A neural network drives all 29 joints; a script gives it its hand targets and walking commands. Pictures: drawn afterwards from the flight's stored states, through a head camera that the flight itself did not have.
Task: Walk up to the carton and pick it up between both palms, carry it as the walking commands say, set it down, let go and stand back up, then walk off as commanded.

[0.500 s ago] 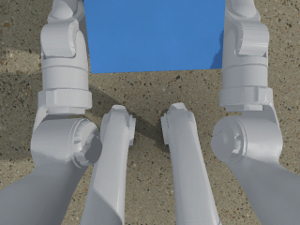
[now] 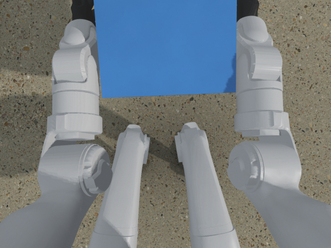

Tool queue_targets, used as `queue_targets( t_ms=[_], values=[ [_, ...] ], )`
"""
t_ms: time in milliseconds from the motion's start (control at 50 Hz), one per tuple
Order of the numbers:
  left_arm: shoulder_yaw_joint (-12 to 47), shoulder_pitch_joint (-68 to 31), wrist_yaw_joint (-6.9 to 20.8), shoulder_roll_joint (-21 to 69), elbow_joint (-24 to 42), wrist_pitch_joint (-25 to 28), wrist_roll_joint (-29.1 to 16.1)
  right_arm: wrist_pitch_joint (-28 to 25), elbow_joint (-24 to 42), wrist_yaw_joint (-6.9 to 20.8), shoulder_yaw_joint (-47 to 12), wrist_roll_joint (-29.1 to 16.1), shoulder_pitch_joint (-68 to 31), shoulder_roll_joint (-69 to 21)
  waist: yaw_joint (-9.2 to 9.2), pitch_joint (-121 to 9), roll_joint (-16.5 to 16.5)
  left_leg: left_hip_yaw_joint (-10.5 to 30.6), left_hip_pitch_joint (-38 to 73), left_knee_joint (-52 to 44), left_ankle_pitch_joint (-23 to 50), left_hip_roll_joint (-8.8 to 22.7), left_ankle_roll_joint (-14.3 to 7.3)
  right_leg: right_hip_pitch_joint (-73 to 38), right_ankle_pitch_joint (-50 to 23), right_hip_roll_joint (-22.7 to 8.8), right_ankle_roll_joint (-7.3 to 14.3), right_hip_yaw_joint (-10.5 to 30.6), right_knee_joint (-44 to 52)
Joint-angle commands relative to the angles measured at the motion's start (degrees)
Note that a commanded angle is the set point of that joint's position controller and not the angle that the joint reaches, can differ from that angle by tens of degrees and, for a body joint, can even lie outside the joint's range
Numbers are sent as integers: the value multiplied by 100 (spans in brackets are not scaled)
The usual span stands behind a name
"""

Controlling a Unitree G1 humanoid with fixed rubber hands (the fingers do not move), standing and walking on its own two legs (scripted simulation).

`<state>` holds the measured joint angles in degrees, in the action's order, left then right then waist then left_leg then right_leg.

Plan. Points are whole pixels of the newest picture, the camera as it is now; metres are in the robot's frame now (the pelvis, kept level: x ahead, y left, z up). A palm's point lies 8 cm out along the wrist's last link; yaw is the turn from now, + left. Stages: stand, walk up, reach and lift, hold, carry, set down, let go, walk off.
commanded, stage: reach and lift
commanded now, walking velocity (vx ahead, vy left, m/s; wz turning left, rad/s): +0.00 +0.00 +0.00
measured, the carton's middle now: (164, 20) +0.55 +0.00 -0.11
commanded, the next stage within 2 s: none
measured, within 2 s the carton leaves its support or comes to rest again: neither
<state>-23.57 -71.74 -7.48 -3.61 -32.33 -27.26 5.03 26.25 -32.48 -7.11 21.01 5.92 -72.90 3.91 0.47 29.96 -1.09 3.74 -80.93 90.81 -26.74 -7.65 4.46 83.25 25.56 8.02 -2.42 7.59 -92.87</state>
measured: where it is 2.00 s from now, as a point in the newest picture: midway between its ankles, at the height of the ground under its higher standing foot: (162, 164)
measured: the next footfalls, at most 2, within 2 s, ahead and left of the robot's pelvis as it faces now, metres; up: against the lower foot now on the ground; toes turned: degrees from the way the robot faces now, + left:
none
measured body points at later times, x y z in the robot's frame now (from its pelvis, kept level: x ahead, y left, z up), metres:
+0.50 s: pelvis +0.01 +0.00 +0.06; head +0.29 -0.01 +0.40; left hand +0.51 +0.14 +0.00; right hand +0.52 -0.14 +0.00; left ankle +0.15 +0.14 -0.52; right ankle +0.15 -0.11 -0.52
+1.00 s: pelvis +0.02 -0.01 +0.11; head +0.25 -0.02 +0.49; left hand +0.49 +0.14 +0.07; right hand +0.50 -0.14 +0.07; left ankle +0.15 +0.14 -0.52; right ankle +0.15 -0.11 -0.52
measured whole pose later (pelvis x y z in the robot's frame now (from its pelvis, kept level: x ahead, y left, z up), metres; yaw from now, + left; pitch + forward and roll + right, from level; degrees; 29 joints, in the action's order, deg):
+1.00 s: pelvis +0.02 -0.01 +0.11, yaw -1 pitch +5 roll +3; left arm -21.1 -54.8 -6.5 0.3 -28.3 -25.8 4.8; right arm 25.1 -28.5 -7.3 18.0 6.7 -56.6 -1.0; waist -1.5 29.8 -1.6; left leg 6.4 -48.8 64.3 -20.4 -6.2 4.0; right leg 51.4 19.5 7.2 -0.8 8.7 -66.9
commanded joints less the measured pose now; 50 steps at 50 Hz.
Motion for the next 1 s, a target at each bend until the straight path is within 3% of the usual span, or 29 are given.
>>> queue_targets(
  t_ms=[0,20,80,100,140,160,180,200,220,260,280,300,320,460,520,560,640,660,700,720,820,840,860,920,940,980],
  values=[
    [3900,-4634,1579,6135,738,339,-1201,-70,392,1553,-3996,-1149,-3792,-6333,-356,-13498,-204,-618,2913,-1237,927,-269,-277,-4444,-1137,73,9,-622,1388],
    [3931,-4561,1568,6140,829,339,-1180,-70,389,1540,-4033,-1157,-3726,-6405,-396,-13548,-138,-631,3016,-1287,991,-277,-273,-4531,-1180,71,-4,-605,1412],
    [3994,-4392,1560,6309,717,337,-1236,-108,459,1561,-3992,-1082,-3641,-6180,-223,-13318,-127,-542,3125,-1431,872,-262,-241,-4475,-1039,76,56,-634,1545],
    [3982,-4378,1568,6251,820,352,-1195,-90,320,1558,-4027,-1097,-3539,-6350,-263,-13317,-104,-570,3153,-1457,867,-264,-244,-4558,-1032,61,22,-608,1607],
    [4153,-4348,1529,6396,961,341,-1287,-132,785,1542,-4187,-1159,-3671,-6235,-214,-13650,-99,-525,3544,-1533,1080,-282,-230,-4733,-1184,89,45,-615,1683],
    [4127,-4181,1516,6392,848,328,-1219,-124,437,1544,-4029,-1078,-3428,-6203,-196,-13352,-12,-486,3525,-1592,1038,-261,-203,-4517,-1147,79,48,-643,1683],
    [4278,-4219,1500,6432,1105,356,-1315,-141,834,1538,-4257,-1202,-3556,-6249,-219,-13616,-34,-481,3756,-1609,1252,-266,-211,-4708,-1330,95,39,-618,1720],
    [4288,-4233,1485,6457,1131,345,-1322,-133,698,1533,-4177,-1172,-3422,-6219,-114,-13562,68,-466,3766,-1635,1147,-252,-187,-4721,-1263,90,71,-589,1781],
    [4394,-4252,1459,6504,1231,356,-1373,-126,694,1533,-4168,-1116,-3254,-6275,-67,-13646,-45,-396,4072,-1754,1316,-258,-175,-4753,-1404,110,70,-666,1818],
    [4238,-3966,1453,6443,1061,325,-1238,-104,480,1547,-4068,-1098,-3166,-6248,-169,-13285,79,-457,4002,-1828,1167,-241,-163,-4730,-1251,92,76,-623,1933],
    [4202,-4066,1463,6414,974,346,-1220,-93,323,1561,-3962,-1004,-3021,-6238,-115,-12986,8,-437,3803,-1918,949,-223,-178,-4682,-1054,90,90,-579,2032],
    [4160,-3874,1485,6410,906,342,-1118,-138,324,1566,-4001,-1019,-3044,-6293,-224,-12894,160,-479,3797,-1982,924,-221,-183,-4780,-1076,69,82,-553,2071],
    [4335,-3915,1470,6431,1063,379,-1201,-143,394,1583,-4042,-998,-2918,-6293,-79,-12938,30,-371,4045,-2046,1013,-201,-186,-4726,-1162,92,89,-613,2090],
    [4393,-3456,1500,6500,1102,404,-1170,-240,712,1600,-4327,-1158,-2852,-6309,-284,-12897,99,-369,4450,-2337,1331,-192,-191,-5148,-1385,50,67,-507,2410],
    [4319,-3403,1532,6498,1037,429,-1175,-215,655,1567,-4362,-1077,-2746,-6411,-235,-12671,-150,-338,4346,-2517,1057,-184,-266,-5380,-1121,7,31,-459,2633],
    [4321,-3312,1559,6520,1068,471,-1145,-212,648,1565,-4441,-1022,-2571,-6577,-330,-12556,-262,-367,4337,-2611,1088,-196,-274,-5593,-1161,-2,21,-429,2753],
    [4327,-3386,1618,6359,1209,490,-1140,-209,655,1543,-4518,-1065,-2531,-6680,-461,-12549,-197,-391,4416,-2780,999,-188,-306,-5923,-1110,-30,2,-321,2927],
    [4387,-3361,1632,6373,1196,484,-1159,-209,594,1539,-4429,-975,-2377,-6657,-344,-12399,-212,-335,4488,-2865,1046,-168,-293,-5873,-1188,-37,14,-361,2986],
    [4340,-3295,1666,6338,1141,479,-1117,-204,641,1527,-4488,-1008,-2401,-6700,-451,-12449,-242,-323,4519,-2950,1012,-156,-320,-6014,-1160,-37,6,-323,3066],
    [4335,-3230,1682,6354,1144,471,-1103,-203,627,1526,-4473,-1021,-2340,-6721,-433,-12339,-129,-322,4607,-3033,1004,-133,-333,-6086,-1134,-70,16,-285,3170],
    [4306,-3210,1759,6294,1290,483,-1103,-164,741,1502,-4569,-1079,-2351,-6912,-522,-12380,-195,-330,4847,-3270,1055,-131,-400,-6536,-1168,-105,-11,-150,3501],
    [4232,-3055,1775,6294,1012,466,-1051,-170,591,1506,-4466,-994,-2246,-6794,-538,-12029,-133,-332,4690,-3334,870,-108,-387,-6429,-1005,-121,8,-143,3542],
    [4238,-3078,1791,6220,1154,474,-1048,-155,693,1517,-4571,-1053,-2290,-6946,-646,-12099,-229,-381,4744,-3366,976,-120,-397,-6712,-1068,-148,-11,-67,3665],
    [4378,-2930,1834,6459,1212,464,-1103,-181,858,1506,-4626,-1063,-2172,-6935,-482,-12267,-182,-314,5080,-3538,1185,-101,-398,-6865,-1295,-133,6,-111,3807],
    [4303,-2869,1859,6333,1146,447,-1062,-168,872,1494,-4653,-1062,-2203,-6881,-564,-12041,-151,-287,5081,-3631,1126,-87,-414,-6908,-1199,-159,-9,-77,3889],
    [4308,-2822,1867,6322,1288,450,-1014,-128,678,1537,-4532,-999,-1965,-6919,-555,-11973,-95,-294,5280,-3762,1255,-83,-388,-6945,-1331,-145,5,-104,3996]
  ],
)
